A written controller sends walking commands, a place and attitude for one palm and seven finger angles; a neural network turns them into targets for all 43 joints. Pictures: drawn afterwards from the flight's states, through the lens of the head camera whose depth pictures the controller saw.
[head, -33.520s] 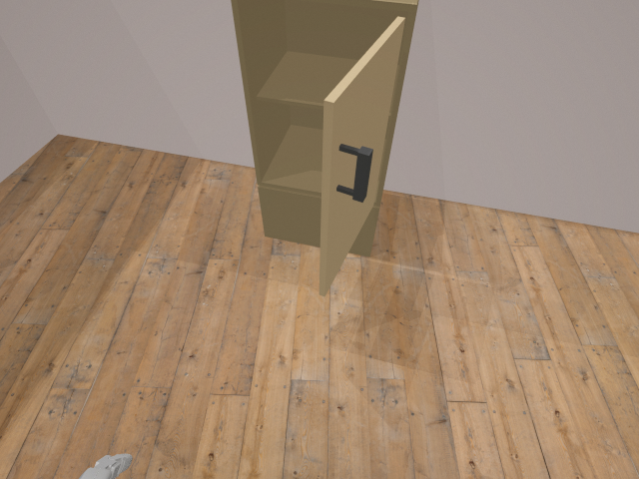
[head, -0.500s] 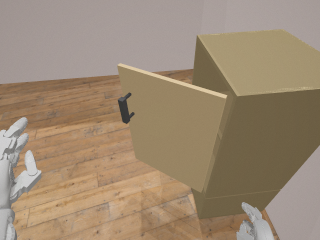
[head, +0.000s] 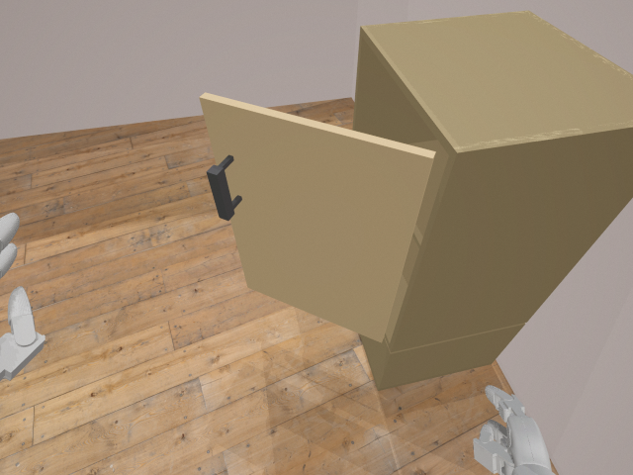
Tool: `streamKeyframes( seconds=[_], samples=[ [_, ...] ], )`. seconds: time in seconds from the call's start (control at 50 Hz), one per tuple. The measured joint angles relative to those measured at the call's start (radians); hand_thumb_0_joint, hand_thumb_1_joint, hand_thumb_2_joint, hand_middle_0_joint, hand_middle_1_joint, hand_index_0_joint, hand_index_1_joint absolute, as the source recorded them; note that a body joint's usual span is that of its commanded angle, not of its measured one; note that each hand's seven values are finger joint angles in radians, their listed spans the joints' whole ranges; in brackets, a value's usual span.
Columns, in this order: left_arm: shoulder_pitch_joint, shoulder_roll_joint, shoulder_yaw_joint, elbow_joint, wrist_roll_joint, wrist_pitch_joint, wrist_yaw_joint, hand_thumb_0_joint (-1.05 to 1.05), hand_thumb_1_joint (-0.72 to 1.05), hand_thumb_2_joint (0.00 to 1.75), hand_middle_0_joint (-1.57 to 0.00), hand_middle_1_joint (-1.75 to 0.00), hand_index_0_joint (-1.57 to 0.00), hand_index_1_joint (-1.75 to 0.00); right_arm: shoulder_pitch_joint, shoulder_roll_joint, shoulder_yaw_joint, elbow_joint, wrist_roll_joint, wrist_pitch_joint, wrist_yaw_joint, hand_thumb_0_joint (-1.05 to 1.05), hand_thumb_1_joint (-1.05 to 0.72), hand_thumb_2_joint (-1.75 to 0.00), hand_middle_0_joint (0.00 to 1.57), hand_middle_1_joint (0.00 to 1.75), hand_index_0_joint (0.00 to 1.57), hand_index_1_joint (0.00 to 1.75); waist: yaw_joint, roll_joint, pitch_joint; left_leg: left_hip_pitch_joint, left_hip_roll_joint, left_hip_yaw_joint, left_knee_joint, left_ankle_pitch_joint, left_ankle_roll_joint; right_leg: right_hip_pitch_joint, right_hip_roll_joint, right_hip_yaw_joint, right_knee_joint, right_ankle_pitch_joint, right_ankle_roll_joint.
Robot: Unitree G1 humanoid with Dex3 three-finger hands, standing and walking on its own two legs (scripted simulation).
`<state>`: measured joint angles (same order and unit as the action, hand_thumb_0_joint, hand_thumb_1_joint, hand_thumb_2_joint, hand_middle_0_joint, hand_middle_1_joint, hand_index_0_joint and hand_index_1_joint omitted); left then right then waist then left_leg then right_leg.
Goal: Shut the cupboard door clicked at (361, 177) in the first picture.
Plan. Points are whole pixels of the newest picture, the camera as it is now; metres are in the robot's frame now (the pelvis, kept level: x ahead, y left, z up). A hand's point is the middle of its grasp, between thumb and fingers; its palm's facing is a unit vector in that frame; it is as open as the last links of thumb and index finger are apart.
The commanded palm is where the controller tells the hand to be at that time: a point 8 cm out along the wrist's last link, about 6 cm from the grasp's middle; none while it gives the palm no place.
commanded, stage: step back with the hand held close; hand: left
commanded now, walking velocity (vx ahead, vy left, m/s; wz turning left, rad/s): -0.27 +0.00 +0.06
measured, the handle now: (227, 187) +0.62 +0.22 -0.03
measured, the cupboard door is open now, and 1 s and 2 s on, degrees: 52 52 52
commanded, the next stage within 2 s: stop stepping back and stand still in 0.94 s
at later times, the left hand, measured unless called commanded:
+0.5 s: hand out of the picture +0.04 +0.29 +0.16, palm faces +0.55 -0.71 -0.44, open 7.4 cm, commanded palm -0.02 +0.31 +0.18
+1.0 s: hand out of the picture -0.16 +0.33 +0.17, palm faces +0.60 -0.73 -0.32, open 7.4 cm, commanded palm -0.18 +0.35 +0.18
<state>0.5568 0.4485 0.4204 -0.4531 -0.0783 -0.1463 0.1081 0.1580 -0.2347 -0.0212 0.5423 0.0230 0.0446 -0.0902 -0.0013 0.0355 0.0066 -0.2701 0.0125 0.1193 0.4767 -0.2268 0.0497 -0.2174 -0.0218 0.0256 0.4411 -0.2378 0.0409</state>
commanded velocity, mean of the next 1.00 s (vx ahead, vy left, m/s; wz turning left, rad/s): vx -0.35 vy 0.00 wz -0.07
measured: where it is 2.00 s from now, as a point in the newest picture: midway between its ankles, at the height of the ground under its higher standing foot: outside the picture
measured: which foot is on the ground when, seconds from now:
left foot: down 0.00-0.84, up 0.86-0.98, down 1.00-1.00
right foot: down 0.00-0.64, up 0.66-0.82, down 0.84-1.00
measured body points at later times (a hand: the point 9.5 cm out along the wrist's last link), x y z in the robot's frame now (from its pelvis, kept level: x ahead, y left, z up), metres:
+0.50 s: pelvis -0.12 +0.00 -0.02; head -0.10 +0.02 +0.43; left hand +0.00 +0.32 +0.18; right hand +0.09 -0.21 -0.10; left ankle +0.01 +0.09 -0.74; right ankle -0.08 -0.15 -0.74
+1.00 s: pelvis -0.29 +0.04 -0.02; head -0.33 +0.08 +0.43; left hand -0.19 +0.36 +0.19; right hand -0.09 -0.17 -0.08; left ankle -0.21 +0.12 -0.74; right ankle -0.26 -0.13 -0.74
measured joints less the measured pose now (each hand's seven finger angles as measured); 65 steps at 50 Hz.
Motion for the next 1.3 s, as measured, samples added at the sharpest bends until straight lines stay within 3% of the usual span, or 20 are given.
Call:
streamKeyframes(
  seconds=[0.1, 0.22, 0.32, 0.42, 0.56, 0.66, 0.7, 0.76, 0.82, 0.84, 0.88, 0.94, 1.0, 1.04, 1.08, 1.12, 1.18, 1.24, 1.28, 1.3],
  samples=[
    [0.014, 0.011, 0.019, -0.002, 0.001, -0.010, 0.011, 0.01, 0.89, 0.89, -0.21, -0.30, -0.21, -0.30, 0.008, 0.005, 0.005, -0.016, 0.003, 0.000, 0.001, 0.02, -0.90, -0.90, 0.20, 0.30, 0.20, 0.30, -0.004, -0.014, -0.004, -0.032, -0.004, 0.003, 0.026, 0.013, 0.015, -0.028, -0.006, 0.003, 0.019, 0.015, 0.011],
    [-0.004, -0.026, 0.007, 0.020, 0.024, -0.029, 0.020, 0.01, 0.89, 0.89, -0.21, -0.30, -0.21, -0.30, 0.030, 0.004, 0.014, -0.019, 0.004, -0.032, -0.003, 0.02, -0.90, -0.90, 0.20, 0.30, 0.20, 0.30, 0.002, -0.016, 0.008, -0.086, -0.007, -0.014, 0.084, 0.027, 0.033, -0.070, -0.008, -0.010, 0.073, 0.030, 0.018],
    [-0.055, -0.048, 0.009, 0.020, 0.055, -0.054, 0.022, 0.01, 0.89, 0.89, -0.21, -0.30, -0.21, -0.30, 0.060, 0.013, 0.019, 0.002, -0.002, -0.071, -0.003, 0.02, -0.90, -0.90, 0.20, 0.30, 0.20, 0.30, 0.000, -0.002, 0.019, -0.155, 0.003, -0.056, 0.145, 0.030, 0.042, -0.079, 0.037, 0.002, 0.187, -0.026, 0.013],
    [-0.071, -0.038, 0.052, -0.037, 0.049, -0.100, 0.029, 0.01, 0.89, 0.89, -0.21, -0.30, -0.21, -0.30, 0.062, 0.028, 0.025, 0.022, -0.011, -0.112, 0.009, 0.02, -0.90, -0.90, 0.20, 0.30, 0.20, 0.30, 0.008, -0.017, 0.023, -0.244, 0.017, -0.046, 0.173, 0.028, 0.028, -0.062, 0.059, 0.024, 0.173, -0.123, -0.007],
    [-0.004, -0.044, 0.012, -0.067, 0.024, -0.139, 0.038, 0.01, 0.89, 0.89, -0.21, -0.30, -0.21, -0.30, 0.022, 0.026, 0.013, 0.069, -0.016, -0.137, 0.022, 0.02, -0.90, -0.90, 0.20, 0.30, 0.20, 0.30, 0.028, 0.001, 0.039, -0.232, 0.031, -0.039, 0.107, 0.083, -0.012, -0.079, 0.075, 0.047, 0.133, -0.021, 0.010],
    [-0.074, -0.018, 0.015, -0.005, 0.041, -0.156, 0.029, 0.01, 0.89, 0.89, -0.21, -0.30, -0.21, -0.30, 0.022, 0.024, 0.009, 0.062, -0.012, -0.156, 0.006, 0.02, -0.90, -0.90, 0.20, 0.30, 0.20, 0.30, 0.001, 0.005, 0.028, -0.234, 0.036, -0.035, 0.078, 0.089, 0.032, -0.094, 0.092, 0.054, 0.152, -0.050, 0.012],
    [-0.118, -0.006, 0.031, 0.025, 0.047, -0.155, 0.024, 0.01, 0.89, 0.89, -0.21, -0.30, -0.21, -0.30, 0.017, 0.025, 0.004, 0.055, -0.019, -0.163, 0.004, 0.02, -0.90, -0.90, 0.20, 0.30, 0.20, 0.30, -0.022, 0.018, 0.033, -0.249, 0.051, -0.036, 0.052, 0.100, 0.048, -0.120, 0.120, 0.026, 0.272, -0.102, 0.001],
    [-0.138, 0.025, 0.058, 0.008, 0.028, -0.136, 0.020, 0.01, 0.89, 0.89, -0.21, -0.30, -0.21, -0.30, 0.015, 0.036, -0.003, 0.050, -0.024, -0.165, 0.019, 0.02, -0.90, -0.90, 0.20, 0.30, 0.20, 0.30, -0.034, 0.016, 0.025, -0.279, 0.080, -0.001, -0.016, 0.145, 0.033, -0.104, 0.141, -0.039, 0.369, -0.204, -0.030],
    [-0.082, 0.051, 0.089, -0.071, -0.003, -0.131, 0.033, 0.01, 0.89, 0.89, -0.21, -0.30, -0.21, -0.30, 0.005, 0.042, -0.009, 0.045, -0.024, -0.170, 0.040, 0.02, -0.90, -0.90, 0.20, 0.30, 0.20, 0.30, -0.016, -0.011, 0.003, -0.330, 0.091, 0.070, -0.042, 0.159, -0.001, -0.015, 0.117, -0.086, 0.235, -0.273, -0.063],
    [-0.060, 0.048, 0.094, -0.098, -0.006, -0.136, 0.038, 0.01, 0.89, 0.89, -0.21, -0.30, -0.21, -0.30, -0.009, 0.039, -0.011, 0.048, -0.022, -0.172, 0.045, 0.02, -0.90, -0.90, 0.20, 0.30, 0.20, 0.30, 0.000, -0.015, 0.006, -0.356, 0.096, 0.088, -0.011, 0.123, -0.027, -0.008, 0.110, -0.078, 0.185, -0.221, -0.071],
    [-0.031, 0.013, 0.058, -0.128, 0.010, -0.147, 0.048, 0.01, 0.89, 0.89, -0.21, -0.30, -0.21, -0.30, -0.028, 0.029, -0.016, 0.089, -0.024, -0.160, 0.050, 0.02, -0.90, -0.90, 0.20, 0.30, 0.20, 0.30, 0.026, 0.000, 0.028, -0.390, 0.084, 0.040, 0.176, -0.038, -0.079, -0.017, 0.105, -0.066, 0.207, -0.148, -0.052],
    [0.004, -0.025, 0.004, -0.127, 0.036, -0.137, 0.048, 0.01, 0.89, 0.89, -0.21, -0.30, -0.21, -0.30, 0.012, 0.044, -0.003, 0.145, -0.025, -0.125, 0.049, 0.02, -0.90, -0.90, 0.20, 0.30, 0.20, 0.30, 0.084, -0.052, -0.023, -0.347, 0.013, -0.024, 0.438, -0.155, -0.097, -0.010, 0.058, 0.001, 0.169, -0.099, -0.017],
    [-0.040, -0.041, 0.004, -0.095, 0.036, -0.121, 0.047, 0.01, 0.89, 0.89, -0.21, -0.30, -0.21, -0.30, 0.044, 0.053, 0.035, 0.122, -0.025, -0.117, 0.026, 0.02, -0.90, -0.90, 0.20, 0.30, 0.20, 0.30, 0.101, -0.085, -0.053, -0.158, 0.006, -0.060, 0.209, -0.092, -0.095, -0.048, 0.044, 0.051, 0.147, -0.047, 0.010],
    [-0.177, -0.038, 0.000, -0.030, 0.035, -0.117, 0.048, 0.01, 0.89, 0.89, -0.21, -0.30, -0.21, -0.30, 0.008, 0.048, 0.035, 0.112, -0.028, -0.138, 0.012, 0.02, -0.90, -0.90, 0.20, 0.30, 0.20, 0.30, 0.075, -0.075, 0.000, -0.178, 0.004, -0.055, 0.138, 0.114, -0.024, -0.127, 0.051, 0.054, 0.258, -0.133, 0.000],
    [-0.289, -0.036, 0.007, 0.038, 0.036, -0.111, 0.054, 0.01, 0.89, 0.89, -0.20, -0.30, -0.21, -0.30, -0.048, 0.057, 0.032, 0.115, -0.032, -0.158, 0.016, 0.02, -0.90, -0.90, 0.20, 0.30, 0.20, 0.30, 0.068, -0.061, 0.075, -0.197, 0.018, -0.036, 0.129, 0.158, 0.040, -0.207, 0.085, 0.068, 0.435, -0.224, -0.008],
    [-0.292, -0.028, 0.022, 0.049, 0.025, -0.087, 0.041, 0.01, 0.89, 0.90, -0.20, -0.30, -0.20, -0.30, -0.070, 0.074, 0.033, 0.099, -0.033, -0.166, 0.041, 0.02, -0.90, -0.90, 0.20, 0.30, 0.20, 0.30, 0.038, -0.037, 0.105, -0.203, 0.052, -0.023, 0.090, 0.181, 0.050, -0.249, 0.120, 0.044, 0.579, -0.258, -0.015],
    [-0.189, -0.021, 0.015, -0.058, 0.008, -0.031, 0.018, 0.01, 0.90, 0.90, -0.20, -0.30, -0.20, -0.30, -0.039, 0.102, 0.035, 0.061, -0.026, -0.157, 0.081, 0.02, -0.90, -0.90, 0.20, 0.30, 0.20, 0.30, 0.009, -0.042, 0.094, -0.192, 0.084, 0.013, -0.015, 0.178, 0.010, -0.231, 0.134, -0.024, 0.683, -0.264, -0.020],
    [-0.070, -0.006, -0.013, -0.196, -0.006, 0.007, 0.007, 0.02, 0.90, 0.89, -0.20, -0.30, -0.20, -0.30, 0.018, 0.107, 0.023, 0.037, -0.034, -0.134, 0.097, 0.02, -0.90, -0.90, 0.20, 0.30, 0.20, 0.30, -0.015, -0.039, 0.042, -0.183, 0.090, 0.027, -0.153, 0.132, -0.114, -0.111, 0.148, -0.126, 0.585, -0.307, -0.039],
    [-0.006, 0.055, -0.001, -0.269, -0.006, 0.013, 0.013, 0.02, 0.89, 0.89, -0.21, -0.30, -0.21, -0.30, 0.061, 0.099, 0.007, 0.024, -0.030, -0.129, 0.094, 0.02, -0.90, -0.90, 0.20, 0.30, 0.20, 0.30, -0.026, -0.050, -0.007, -0.250, 0.074, 0.056, -0.104, -0.011, -0.196, 0.028, 0.142, -0.197, 0.349, -0.379, -0.101],
    [0.033, 0.112, 0.047, -0.308, -0.007, 0.002, 0.022, 0.02, 0.89, 0.89, -0.21, -0.30, -0.21, -0.30, 0.075, 0.098, 0.009, 0.020, -0.015, -0.128, 0.090, 0.02, -0.90, -0.90, 0.20, 0.30, 0.20, 0.30, -0.002, -0.110, -0.039, -0.336, 0.040, 0.060, 0.099, -0.105, -0.197, 0.073, 0.098, -0.173, 0.220, -0.349, -0.154]
  ],
)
